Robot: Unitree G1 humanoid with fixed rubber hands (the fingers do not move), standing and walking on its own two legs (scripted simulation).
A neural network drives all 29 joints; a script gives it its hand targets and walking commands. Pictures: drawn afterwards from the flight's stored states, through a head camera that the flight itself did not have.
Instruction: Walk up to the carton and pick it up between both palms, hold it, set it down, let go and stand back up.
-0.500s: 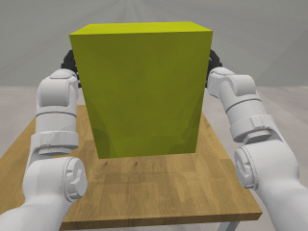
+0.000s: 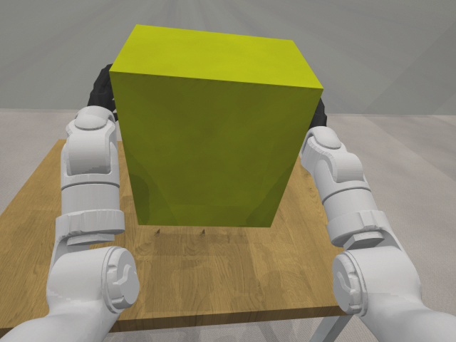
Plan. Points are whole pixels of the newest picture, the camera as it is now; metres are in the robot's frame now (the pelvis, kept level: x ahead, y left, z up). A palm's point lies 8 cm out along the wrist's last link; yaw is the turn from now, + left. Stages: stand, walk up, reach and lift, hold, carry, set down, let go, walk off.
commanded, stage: set down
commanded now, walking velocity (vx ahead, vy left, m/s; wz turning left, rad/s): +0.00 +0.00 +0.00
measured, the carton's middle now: (211, 137) +0.39 -0.01 +0.24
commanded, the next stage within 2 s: none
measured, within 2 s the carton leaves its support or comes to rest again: neither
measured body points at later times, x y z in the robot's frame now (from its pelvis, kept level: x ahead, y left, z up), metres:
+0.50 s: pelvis -0.01 +0.01 +0.00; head -0.06 +0.05 +0.45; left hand +0.41 +0.16 +0.24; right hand +0.37 -0.18 +0.22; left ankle +0.01 +0.10 -0.75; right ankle -0.01 -0.15 -0.75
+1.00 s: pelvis +0.00 +0.01 +0.00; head -0.03 +0.05 +0.45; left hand +0.42 +0.15 +0.20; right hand +0.36 -0.19 +0.18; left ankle +0.01 +0.10 -0.75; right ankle -0.01 -0.15 -0.75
